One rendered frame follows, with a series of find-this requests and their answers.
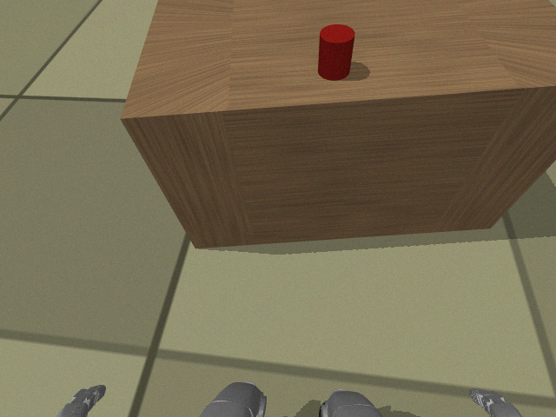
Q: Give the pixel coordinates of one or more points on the right robot hand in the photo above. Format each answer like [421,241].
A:
[493,403]

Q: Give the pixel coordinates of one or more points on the can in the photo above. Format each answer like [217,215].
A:
[335,51]

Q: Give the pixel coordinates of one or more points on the left robot hand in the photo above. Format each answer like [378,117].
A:
[82,402]

